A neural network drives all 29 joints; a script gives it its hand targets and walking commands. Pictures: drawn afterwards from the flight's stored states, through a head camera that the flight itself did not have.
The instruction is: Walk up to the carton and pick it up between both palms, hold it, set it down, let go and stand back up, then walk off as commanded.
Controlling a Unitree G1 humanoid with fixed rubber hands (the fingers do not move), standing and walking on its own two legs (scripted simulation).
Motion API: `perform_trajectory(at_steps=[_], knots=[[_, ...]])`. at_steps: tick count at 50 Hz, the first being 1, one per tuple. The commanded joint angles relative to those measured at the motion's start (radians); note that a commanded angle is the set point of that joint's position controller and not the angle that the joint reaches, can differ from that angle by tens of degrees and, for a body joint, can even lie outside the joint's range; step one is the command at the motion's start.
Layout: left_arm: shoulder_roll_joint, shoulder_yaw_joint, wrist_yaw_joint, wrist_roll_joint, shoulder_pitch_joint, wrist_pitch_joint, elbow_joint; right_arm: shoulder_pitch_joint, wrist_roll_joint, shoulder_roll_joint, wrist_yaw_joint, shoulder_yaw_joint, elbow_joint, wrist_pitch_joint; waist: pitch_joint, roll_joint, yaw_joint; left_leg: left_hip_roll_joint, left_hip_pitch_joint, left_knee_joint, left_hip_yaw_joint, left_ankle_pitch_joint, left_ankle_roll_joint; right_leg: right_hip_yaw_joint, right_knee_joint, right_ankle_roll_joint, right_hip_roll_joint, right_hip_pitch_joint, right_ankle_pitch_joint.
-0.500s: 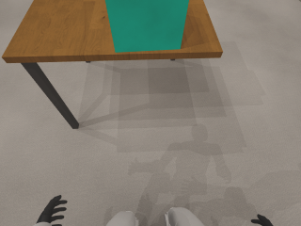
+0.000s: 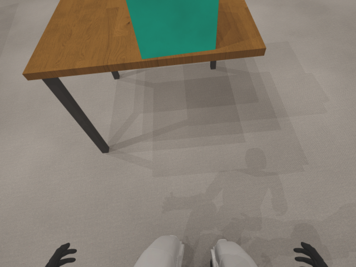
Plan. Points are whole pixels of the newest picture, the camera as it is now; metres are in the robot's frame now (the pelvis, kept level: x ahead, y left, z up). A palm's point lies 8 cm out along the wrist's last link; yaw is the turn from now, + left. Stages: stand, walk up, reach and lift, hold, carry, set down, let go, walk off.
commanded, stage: walk off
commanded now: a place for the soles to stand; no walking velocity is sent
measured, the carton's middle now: out of the picture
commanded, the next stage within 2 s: stand in 1.34 s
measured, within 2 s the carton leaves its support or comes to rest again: neither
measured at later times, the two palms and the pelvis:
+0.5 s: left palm out of the picture -0.08 +0.38 -0.15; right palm out of the picture -0.07 -0.22 -0.02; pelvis -0.14 +0.10 +0.03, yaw -1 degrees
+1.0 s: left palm out of the picture -0.18 +0.45 -0.15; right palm out of the picture -0.32 -0.17 -0.10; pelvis -0.29 +0.15 -0.02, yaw -5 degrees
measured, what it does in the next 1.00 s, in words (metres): walks backwards: left foot, then right foot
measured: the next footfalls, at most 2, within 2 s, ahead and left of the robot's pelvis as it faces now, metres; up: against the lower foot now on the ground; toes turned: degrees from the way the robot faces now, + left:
left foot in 0.16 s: +0.04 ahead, +0.13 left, +0.00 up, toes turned -6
right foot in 0.70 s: -0.15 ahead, +0.01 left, +0.00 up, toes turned +6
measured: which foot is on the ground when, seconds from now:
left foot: up 0.00-0.14, down 0.16-0.70, up 0.72-0.88, down 0.90-1.00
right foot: down 0.00-0.18, up 0.20-0.68, down 0.70-0.90, up 0.92-1.00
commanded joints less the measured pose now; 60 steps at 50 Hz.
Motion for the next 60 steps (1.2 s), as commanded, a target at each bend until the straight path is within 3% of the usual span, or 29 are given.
perform_trajectory(at_steps=[1, 4, 6, 7, 8, 10, 17, 22, 26, 29, 31, 32, 33, 34, 35, 36, 38, 40, 41, 42, 44, 45, 47, 50, 53, 57, 58, 59, 60], knots=[[0.29, 0.091, 0.009, 0.072, -0.014, -0.015, -0.132, 0.089, 0.003, -0.261, 0.003, -0.117, -0.085, 0.008, -0.209, -0.305, 0.036, 0.037, -0.126, 0.053, -0.086, -0.071, 0.03, 0.415, -0.268, -0.286, -0.435, 0.089, 0.573], [0.282, 0.082, 0.006, 0.075, -0.079, -0.005, -0.157, 0.155, 0.006, -0.259, 0.018, -0.121, -0.064, 0.001, -0.199, -0.324, -0.011, 0.083, 0.023, -0.161, -0.061, -0.006, 0.057, 0.348, -0.229, -0.226, -0.392, -0.039, 0.467], [0.262, 0.076, 0.004, 0.066, -0.145, 0.007, -0.171, 0.266, 0.001, -0.241, 0.026, -0.121, -0.028, -0.012, -0.233, -0.284, -0.094, 0.096, 0.234, -0.519, -0.052, 0.196, 0.061, 0.238, -0.082, -0.119, -0.274, -0.131, 0.345], [0.228, 0.076, 0.004, 0.06, -0.125, 0.02, -0.157, 0.268, -0.012, -0.253, 0.027, -0.121, -0.021, -0.018, -0.231, -0.16, -0.104, 0.105, 0.245, -0.681, -0.165, 0.257, 0.049, 0.226, 0.068, -0.061, -0.126, -0.153, 0.121], [0.196, 0.067, 0.005, 0.051, -0.061, 0.03, -0.133, 0.177, -0.023, -0.311, 0.022, -0.126, -0.056, -0.019, -0.241, 0.052, -0.069, 0.301, 0.194, -0.775, -0.509, 0.429, 0.082, 0.166, 0.28, -0.005, 0.061, -0.237, -0.265], [0.3, 0.108, 0.021, 0.064, -0.025, 0.051, -0.107, 0.098, -0.006, -0.386, 0.017, -0.136, -0.105, -0.017, -0.228, -0.001, -0.052, 0.396, 0.024, -0.832, -0.653, 0.304, 0.076, 0.276, 0.468, 0.012, 0.1, -0.198, -0.26], [0.266, 0.095, -0.022, 0.058, 0.152, 0.057, 0.021, 0.053, -0.015, -0.222, 0.023, -0.102, -0.093, -0.036, -0.264, 0.069, -0.02, 0.189, 0.182, -0.924, -0.35, -0.253, -0.118, 0.201, 0.326, 0.03, 0.039, -0.13, -0.067], [0.289, 0.104, -0.041, 0.076, 0.144, 0.051, 0.043, 0.101, -0.018, -0.236, 0.017, -0.109, -0.052, -0.047, -0.382, 0.129, -0.049, 0.198, 0.377, -0.936, -0.321, -0.227, -0.084, 0.156, 0.16, 0.034, -0.005, -0.091, -0.084], [0.291, 0.104, -0.052, 0.088, 0.221, 0.058, 0.067, 0.101, -0.01, -0.259, 0.018, -0.121, -0.039, -0.044, -0.415, 0.18, -0.028, 0.168, 0.396, -1.001, -0.227, -0.134, -0.133, 0.039, 0.063, 0.015, 0.011, 0.004, -0.109], [0.298, 0.118, -0.063, 0.096, 0.371, 0.063, 0.104, 0.046, -0.007, -0.276, 0.019, -0.136, -0.066, -0.027, -0.449, 0.225, 0.033, 0.115, 0.361, -1.066, -0.103, -0.092, -0.204, -0.117, -0.11, 0.0, 0.032, 0.172, -0.187], [0.294, 0.136, -0.069, 0.094, 0.561, 0.064, 0.155, -0.067, -0.012, -0.281, 0.021, -0.144, -0.108, -0.003, -0.469, 0.244, 0.13, 0.045, 0.257, -1.085, 0.057, -0.025, -0.301, -0.301, -0.385, -0.008, 0.058, 0.422, -0.207], [0.294, 0.148, -0.067, 0.092, 0.683, 0.064, 0.179, -0.125, -0.022, -0.279, 0.019, -0.143, -0.129, 0.011, -0.471, 0.217, 0.197, -0.013, 0.234, -0.94, 0.121, 0.02, -0.337, -0.335, -0.564, -0.068, 0.033, 0.505, -0.201], [0.294, 0.169, -0.061, 0.089, 0.742, 0.062, 0.189, -0.141, -0.023, -0.229, 0.01, -0.135, -0.13, 0.017, -0.491, 0.076, 0.247, -0.097, 0.184, -0.623, 0.197, 0.008, -0.342, -0.277, -0.64, -0.139, -0.019, 0.559, -0.133], [0.304, 0.177, -0.055, 0.09, 0.516, 0.063, 0.116, -0.023, -0.015, -0.152, 0.002, -0.115, -0.085, 0.009, -0.454, -0.38, 0.182, -0.162, 0.101, 0.008, 0.217, -0.116, -0.192, 0.138, -0.628, -0.218, -0.209, 0.335, -0.113], [0.313, 0.158, -0.042, 0.097, 0.165, 0.06, -0.005, 0.163, -0.009, -0.188, -0.013, -0.135, -0.055, -0.004, -0.312, -0.41, -0.017, -0.111, 0.128, 0.34, 0.039, -0.058, -0.073, 0.477, -0.701, -0.281, -0.43, -0.106, -0.325], [0.33, 0.155, -0.045, 0.102, -0.08, 0.059, -0.064, 0.265, -0.008, -0.289, -0.02, -0.17, -0.006, -0.004, -0.16, -0.384, -0.108, -0.053, 0.185, 0.482, 0.006, -0.029, -0.019, 0.482, -0.845, -0.296, -0.52, -0.377, -0.466], [0.301, 0.148, -0.023, 0.14, -0.417, 0.032, -0.142, 0.505, 0.008, -0.334, -0.011, -0.184, 0.088, -0.006, 0.046, -0.45, -0.315, 0.077, 0.455, 0.512, -0.081, 0.047, 0.09, 0.289, -0.779, -0.187, -0.422, -0.738, -0.238], [0.252, 0.141, -0.026, 0.158, -0.425, 0.041, -0.18, 0.599, 0.017, -0.353, 0.001, -0.175, 0.094, -0.003, 0.121, -0.377, -0.34, 0.244, 0.44, -0.031, -0.248, -0.107, 0.129, 0.127, -0.308, -0.042, -0.227, -0.689, -0.007], [0.22, 0.13, -0.036, 0.161, -0.26, 0.044, -0.183, 0.585, 0.018, -0.321, 0.002, -0.152, 0.078, -0.03, 0.059, -0.204, -0.276, 0.292, 0.355, -0.54, -0.32, -0.092, 0.129, 0.108, -0.045, -0.011, -0.149, -0.508, -0.021], [0.216, 0.119, -0.048, 0.152, -0.116, 0.045, -0.161, 0.472, 0.016, -0.313, -0.001, -0.136, 0.055, -0.043, 0.066, -0.094, -0.185, 0.254, 0.278, -0.714, -0.346, -0.072, 0.08, 0.1, 0.134, -0.02, -0.08, -0.46, -0.119], [0.208, 0.108, -0.078, 0.121, 0.103, 0.067, -0.104, 0.249, -0.022, -0.238, -0.012, -0.098, -0.035, -0.053, 0.007, -0.055, -0.045, 0.145, 0.128, -0.785, -0.199, 0.033, -0.013, 0.107, 0.385, -0.022, -0.036, -0.256, -0.131], [0.179, 0.097, -0.096, 0.113, 0.217, 0.089, -0.091, 0.235, -0.033, -0.258, -0.024, -0.097, -0.058, -0.054, -0.124, -0.012, -0.005, 0.185, 0.119, -0.745, -0.202, -0.022, -0.011, 0.108, 0.523, -0.014, -0.021, -0.262, -0.159], [0.208, 0.125, -0.106, 0.144, 0.219, 0.089, -0.173, 0.153, -0.034, -0.528, -0.039, -0.15, -0.073, -0.062, 0.022, 0.297, 0.011, 0.525, -0.324, -1.146, -0.746, -0.776, 0.224, 0.11, 0.729, 0.033, 0.026, -0.33, -0.189], [0.326, 0.153, -0.107, 0.125, 0.022, 0.064, -0.165, 0.135, -0.04, -0.418, -0.031, -0.154, -0.087, -0.078, 0.154, 0.029, 0.001, 0.423, -0.272, -0.975, -0.607, -0.43, 0.222, 0.174, 0.577, 0.062, -0.074, -0.317, -0.112], [0.332, 0.146, -0.122, 0.117, 0.109, 0.065, -0.185, 0.121, -0.045, -0.422, -0.02, -0.148, -0.097, -0.09, 0.082, 0.118, 0.047, 0.406, -0.259, -0.958, -0.525, -0.466, 0.247, 0.068, 0.529, 0.033, -0.122, -0.276, -0.095], [0.334, 0.162, -0.137, 0.083, 0.265, 0.067, -0.148, 0.017, -0.065, -0.436, -0.006, -0.149, -0.134, -0.086, -0.041, 0.18, 0.146, 0.347, -0.514, -0.885, -0.317, -0.448, 0.179, 0.048, 0.265, 0.013, -0.173, 0.143, -0.269], [0.317, 0.169, -0.135, 0.072, 0.355, 0.059, -0.114, -0.022, -0.075, -0.417, -0.005, -0.142, -0.139, -0.08, -0.078, 0.139, 0.199, 0.303, -0.642, -0.749, -0.209, -0.393, 0.149, 0.086, 0.084, -0.002, -0.194, 0.369, -0.318], [0.295, 0.173, -0.125, 0.059, 0.499, 0.044, -0.046, -0.038, -0.091, -0.362, -0.006, -0.127, -0.146, -0.072, -0.129, -0.016, 0.274, 0.203, -0.724, -0.463, -0.081, -0.346, 0.097, 0.105, -0.095, 0.006, -0.168, 0.555, -0.284], [0.295, 0.173, -0.109, 0.05, 0.543, 0.033, -0.021, 0.021, -0.084, -0.275, -0.012, -0.1, -0.141, -0.068, -0.162, -0.24, 0.283, 0.047, -0.662, -0.07, 0.045, -0.239, 0.051, 0.136, -0.236, 0.042, -0.166, 0.508, -0.262]])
